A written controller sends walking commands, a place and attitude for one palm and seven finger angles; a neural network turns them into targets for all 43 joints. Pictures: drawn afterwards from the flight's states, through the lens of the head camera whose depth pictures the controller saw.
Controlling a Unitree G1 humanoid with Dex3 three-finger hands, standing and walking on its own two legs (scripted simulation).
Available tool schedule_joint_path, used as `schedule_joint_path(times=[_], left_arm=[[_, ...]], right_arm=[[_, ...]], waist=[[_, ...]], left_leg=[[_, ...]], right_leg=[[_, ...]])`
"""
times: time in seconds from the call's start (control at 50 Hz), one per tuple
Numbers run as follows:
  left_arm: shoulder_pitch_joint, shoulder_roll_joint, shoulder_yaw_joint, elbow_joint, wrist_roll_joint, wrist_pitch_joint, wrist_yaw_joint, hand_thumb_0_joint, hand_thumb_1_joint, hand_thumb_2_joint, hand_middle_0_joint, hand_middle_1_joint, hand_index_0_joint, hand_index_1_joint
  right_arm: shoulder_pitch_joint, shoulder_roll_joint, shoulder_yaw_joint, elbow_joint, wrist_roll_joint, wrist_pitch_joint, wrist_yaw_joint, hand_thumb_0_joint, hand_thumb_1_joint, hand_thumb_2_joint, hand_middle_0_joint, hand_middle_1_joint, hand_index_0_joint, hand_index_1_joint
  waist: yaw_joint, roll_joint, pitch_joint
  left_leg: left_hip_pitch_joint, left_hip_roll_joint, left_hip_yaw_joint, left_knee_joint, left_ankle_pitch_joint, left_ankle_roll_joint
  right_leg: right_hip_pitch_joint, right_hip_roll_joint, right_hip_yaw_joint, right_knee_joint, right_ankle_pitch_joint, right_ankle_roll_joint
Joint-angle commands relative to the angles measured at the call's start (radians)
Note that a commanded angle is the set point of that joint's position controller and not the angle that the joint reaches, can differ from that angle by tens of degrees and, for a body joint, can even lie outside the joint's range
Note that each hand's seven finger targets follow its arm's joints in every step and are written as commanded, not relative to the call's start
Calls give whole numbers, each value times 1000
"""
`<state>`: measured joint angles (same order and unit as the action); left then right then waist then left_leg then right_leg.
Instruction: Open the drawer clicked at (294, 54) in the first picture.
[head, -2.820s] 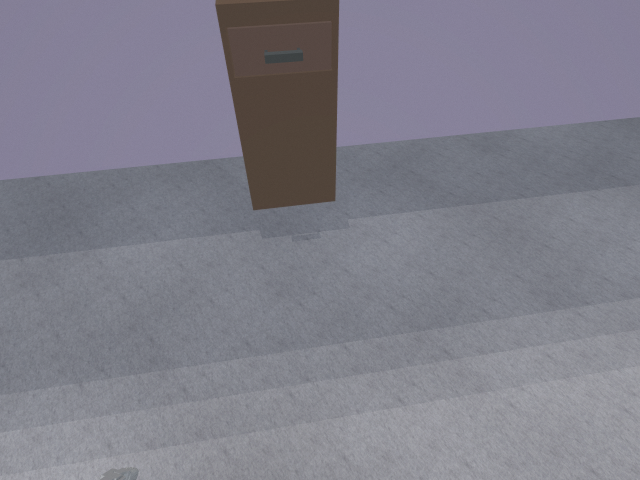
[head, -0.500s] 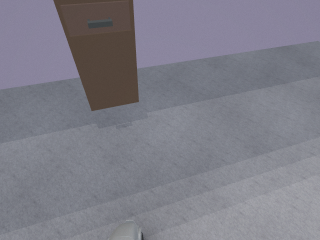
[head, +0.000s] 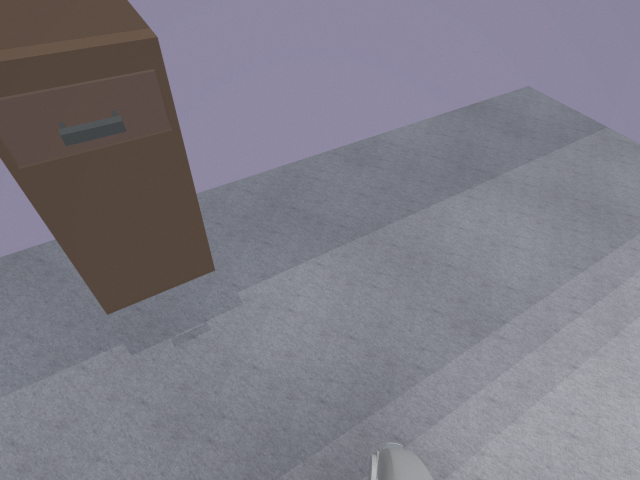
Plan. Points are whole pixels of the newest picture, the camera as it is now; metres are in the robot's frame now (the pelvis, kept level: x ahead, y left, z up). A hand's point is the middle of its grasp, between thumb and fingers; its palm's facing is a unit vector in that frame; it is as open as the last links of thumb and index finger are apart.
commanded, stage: walk to a spot facing it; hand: left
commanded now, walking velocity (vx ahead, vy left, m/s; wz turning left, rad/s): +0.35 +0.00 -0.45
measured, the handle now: (91, 125) +0.85 +0.56 -0.04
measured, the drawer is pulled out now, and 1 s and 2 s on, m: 0.00 0.00 0.00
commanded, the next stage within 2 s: turn to face it in 0.26 s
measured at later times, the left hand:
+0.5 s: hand (233, 396) +0.28 +0.14 -0.17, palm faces -0.11 -0.97 -0.21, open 7.2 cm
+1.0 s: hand (215, 335) +0.39 +0.19 -0.16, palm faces +0.16 -0.95 -0.26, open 7.3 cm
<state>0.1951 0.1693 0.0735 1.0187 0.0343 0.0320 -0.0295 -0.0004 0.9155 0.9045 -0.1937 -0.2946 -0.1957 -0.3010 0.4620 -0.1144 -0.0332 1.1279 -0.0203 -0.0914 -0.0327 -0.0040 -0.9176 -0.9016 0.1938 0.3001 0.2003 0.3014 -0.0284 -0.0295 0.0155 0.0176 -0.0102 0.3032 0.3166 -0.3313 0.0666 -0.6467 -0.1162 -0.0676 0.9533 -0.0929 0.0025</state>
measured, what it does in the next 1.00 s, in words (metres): walks ahead: right foot, then left foot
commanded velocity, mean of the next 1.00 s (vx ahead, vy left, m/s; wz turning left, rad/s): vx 0.10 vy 0.00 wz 0.30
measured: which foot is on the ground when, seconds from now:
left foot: down 0.00-0.20, up 0.22-0.58, down 0.60-1.00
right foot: up 0.00-0.18, down 0.20-0.64, up 0.66-1.00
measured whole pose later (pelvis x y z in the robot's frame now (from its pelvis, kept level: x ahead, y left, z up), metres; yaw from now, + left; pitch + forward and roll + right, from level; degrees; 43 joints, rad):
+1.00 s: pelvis +0.32 -0.03 +0.00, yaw +8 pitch +2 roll -1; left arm 0.16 0.22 0.08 0.94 0.02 0.05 0.02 0.00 0.91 0.90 -0.20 -0.30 -0.20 -0.30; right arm 0.22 -0.20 -0.07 0.95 -0.03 0.03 0.00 0.00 -0.91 -0.90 0.20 0.30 0.20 0.30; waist -0.03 0.01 0.05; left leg -0.35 -0.04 -0.04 0.48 -0.15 0.05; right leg -0.45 -0.06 0.00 0.91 -0.43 0.08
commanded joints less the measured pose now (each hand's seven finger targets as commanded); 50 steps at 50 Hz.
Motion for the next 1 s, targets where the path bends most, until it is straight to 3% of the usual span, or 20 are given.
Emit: schedule_joint_path(times=[0.0,0.08,0.12,0.14,0.16,0.18,0.2,0.26,0.32,0.4,0.48,0.54,0.56,0.58,0.6,0.62,0.64,0.74,0.8,0.98], left_arm=[[-162,3,-8,-112,-4,-34,-8,0,900,900,-200,-300,-200,-300],[-134,8,-10,-113,-5,-46,-4,0,900,900,-200,-300,-200,-300],[15,34,-1,-76,-1,-58,3,0,900,900,-200,-300,-200,-300],[133,65,10,-38,3,-69,6,0,900,900,-200,-300,-200,-300],[275,133,29,3,5,-79,13,0,900,900,-200,-300,-200,-300],[358,233,53,17,-4,-86,27,0,900,900,-200,-300,-200,-300],[339,271,57,18,-29,-79,36,0,900,900,-200,-300,-200,-300],[118,144,19,-27,-26,-85,47,0,900,900,-200,-300,-200,-300],[83,91,1,-26,-8,-105,51,0,900,900,-200,-300,-200,-300],[93,96,-13,-8,-14,-110,47,0,900,900,-200,-300,-200,-300],[125,109,-16,12,-12,-100,52,0,900,900,-200,-300,-200,-300],[119,132,-9,5,-14,-80,59,0,900,900,-200,-300,-200,-300],[113,139,-8,4,-16,-72,63,0,900,900,-200,-300,-200,-300],[130,129,-5,-9,-23,-65,62,0,900,900,-200,-300,-200,-300],[169,90,-7,-28,-38,-59,62,0,900,900,-200,-300,-200,-300],[156,93,-15,-51,-34,-53,65,0,900,900,-200,-300,-200,-300],[101,106,-10,-59,-27,-42,67,0,900,900,-200,-300,-200,-300],[70,97,12,-75,-16,-19,50,0,900,900,-200,-300,-200,-300],[63,97,21,-93,-14,-9,51,0,900,900,-200,-300,-200,-300],[-34,105,15,-179,-24,-11,57,0,900,900,-200,-300,-200,-300]], right_arm=[[138,-116,-15,0,-5,-12,-7,0,-900,-900,200,300,200,300],[141,-142,-19,10,-8,-1,-8,0,-900,-900,200,300,200,300],[101,-180,-27,-5,-3,3,-7,0,-900,-900,200,300,200,300],[72,-188,-30,-16,2,5,-4,0,-900,-900,200,300,200,300],[49,-177,-28,-38,15,6,9,0,-900,-900,200,300,200,300],[52,-104,-21,-75,29,-1,11,0,-900,-900,200,300,200,300],[-34,-113,-23,-103,27,3,8,0,-900,-900,200,300,200,300],[-86,-83,-29,-107,4,33,15,0,-900,-900,200,300,200,300],[-21,-45,-23,-85,-7,64,18,0,-900,-900,200,300,200,300],[-58,-31,-11,-93,2,75,28,0,-900,-900,200,300,200,300],[-190,-54,-6,-126,8,62,35,0,-900,-900,200,300,200,300],[-220,-94,-9,-143,4,60,35,0,-900,-900,200,300,200,300],[-165,-126,-18,-131,1,61,37,0,-900,-900,200,300,200,300],[-101,-182,-32,-124,-6,61,35,0,-900,-900,200,300,200,300],[-51,-271,-49,-132,-13,61,30,0,-900,-900,200,300,200,300],[-36,-298,-49,-128,-2,74,24,0,-900,-900,200,300,200,300],[-83,-280,-47,-133,-2,80,16,0,-900,-900,200,300,200,300],[-242,-234,-45,-208,0,82,14,0,-900,-900,200,300,200,300],[-236,-245,-58,-224,-1,85,16,0,-900,-900,200,300,200,300],[-210,-287,-87,-243,-7,108,23,0,-900,-900,200,300,200,300]], waist=[[-38,100,166],[-9,124,121],[55,158,10],[115,146,-54],[180,61,-151],[179,-141,-258],[166,-82,-233],[51,30,21],[-18,14,50],[-20,-64,0],[26,-105,-4],[26,-92,4],[1,-35,-19],[-20,87,-71],[-27,318,-121],[-27,338,-142],[-17,254,-80],[31,163,-43],[27,125,-84],[-5,191,-91]], left_leg=[[46,334,-137,-117,553,39],[106,342,-65,26,949,38],[108,338,-29,221,1151,19],[28,306,-7,398,1101,-7],[-199,275,6,660,845,-37],[-534,96,-25,994,-83,-95],[-645,67,-180,1162,-238,-84],[-603,186,-286,1064,-23,-80],[-508,188,-258,887,9,-101],[-472,154,-223,635,89,-115],[-456,115,-204,441,128,-104],[-384,90,-189,308,184,-93],[-294,87,-205,232,275,-86],[-148,135,-273,194,555,-55],[3,351,-551,164,925,67],[-49,455,-670,78,928,175],[-115,421,-678,31,729,183],[-285,257,-528,-33,294,87],[-256,242,-544,-44,236,93],[-227,226,-663,32,380,118]], right_leg=[[-102,14,-52,-153,-40,-20],[40,92,-124,-265,-157,-74],[236,144,-151,-314,-185,-107],[427,162,-157,-382,-124,-119],[707,49,-16,-415,-20,-173],[959,-257,480,-482,205,-314],[930,-321,607,-600,281,-378],[480,-220,353,-694,45,-251],[314,-139,179,-712,141,-196],[380,-80,51,-673,350,-165],[501,-104,8,-614,427,-130],[547,-121,-34,-515,427,-88],[533,-115,-58,-403,377,-60],[449,-70,-95,-247,225,-15],[242,44,-127,-32,-239,47],[230,81,-43,178,-620,53],[168,53,29,239,-555,46],[170,24,54,196,-321,61],[160,30,55,146,-288,73],[232,81,62,-148,-356,75]])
